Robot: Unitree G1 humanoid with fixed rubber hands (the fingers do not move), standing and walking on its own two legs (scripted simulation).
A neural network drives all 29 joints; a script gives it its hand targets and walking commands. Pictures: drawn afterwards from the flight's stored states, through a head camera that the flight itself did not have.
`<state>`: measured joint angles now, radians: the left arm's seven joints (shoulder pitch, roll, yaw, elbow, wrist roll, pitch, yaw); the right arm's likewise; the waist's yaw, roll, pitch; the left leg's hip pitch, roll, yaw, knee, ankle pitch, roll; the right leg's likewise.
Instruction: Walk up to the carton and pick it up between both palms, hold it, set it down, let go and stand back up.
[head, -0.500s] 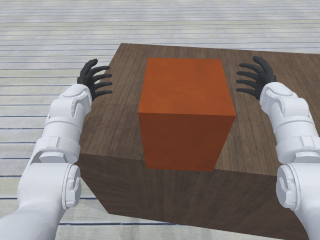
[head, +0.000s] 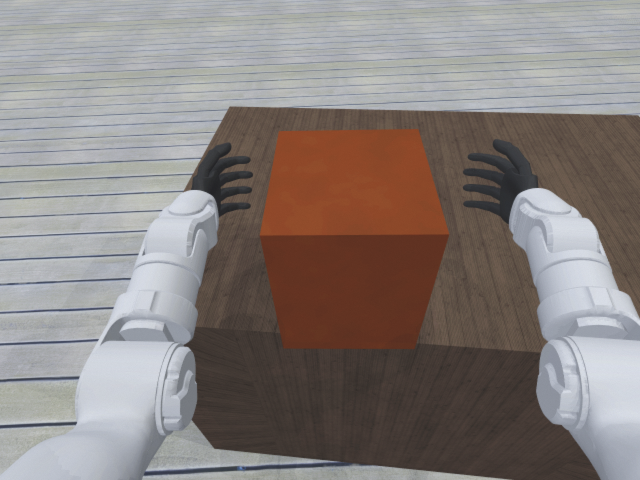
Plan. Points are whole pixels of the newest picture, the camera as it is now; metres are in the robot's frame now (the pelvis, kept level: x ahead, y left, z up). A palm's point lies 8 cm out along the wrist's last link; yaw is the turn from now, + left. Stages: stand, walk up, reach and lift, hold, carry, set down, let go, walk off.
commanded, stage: reach and lift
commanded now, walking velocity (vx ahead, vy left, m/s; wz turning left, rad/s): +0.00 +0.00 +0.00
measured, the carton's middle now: (348, 242) +0.44 -0.02 +0.06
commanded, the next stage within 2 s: none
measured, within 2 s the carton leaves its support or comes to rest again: neither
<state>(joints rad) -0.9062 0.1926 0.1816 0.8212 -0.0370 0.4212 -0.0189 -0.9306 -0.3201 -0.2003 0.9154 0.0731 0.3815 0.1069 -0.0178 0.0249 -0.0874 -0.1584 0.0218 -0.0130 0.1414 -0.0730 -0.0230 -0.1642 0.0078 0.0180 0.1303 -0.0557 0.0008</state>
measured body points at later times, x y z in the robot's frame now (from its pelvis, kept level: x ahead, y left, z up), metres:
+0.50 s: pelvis +0.01 +0.00 +0.00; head -0.01 +0.00 +0.45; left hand +0.44 +0.16 +0.19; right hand +0.44 -0.18 +0.18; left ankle -0.01 +0.13 -0.75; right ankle +0.00 -0.12 -0.75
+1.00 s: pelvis +0.00 +0.00 +0.00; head -0.04 +0.00 +0.45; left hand +0.43 +0.15 +0.21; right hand +0.43 -0.17 +0.21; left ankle -0.01 +0.13 -0.75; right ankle +0.00 -0.12 -0.75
